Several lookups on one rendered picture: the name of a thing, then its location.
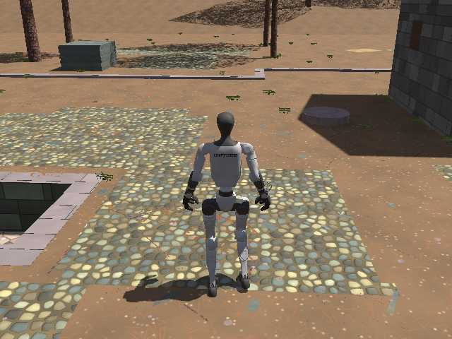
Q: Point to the robot left hand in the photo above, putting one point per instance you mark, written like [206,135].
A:
[189,200]

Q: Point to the humanoid robot torso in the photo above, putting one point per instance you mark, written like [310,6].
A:
[225,167]

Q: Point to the left robot upper arm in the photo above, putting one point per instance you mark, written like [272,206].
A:
[203,149]

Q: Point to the robot left forearm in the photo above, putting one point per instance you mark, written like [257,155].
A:
[191,187]

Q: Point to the robot left foot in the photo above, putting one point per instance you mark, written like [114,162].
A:
[212,291]

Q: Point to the right robot upper arm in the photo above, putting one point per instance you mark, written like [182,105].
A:
[248,150]

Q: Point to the robot right hand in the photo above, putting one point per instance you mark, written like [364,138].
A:
[263,200]

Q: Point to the robot right forearm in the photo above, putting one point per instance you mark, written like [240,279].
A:
[261,188]

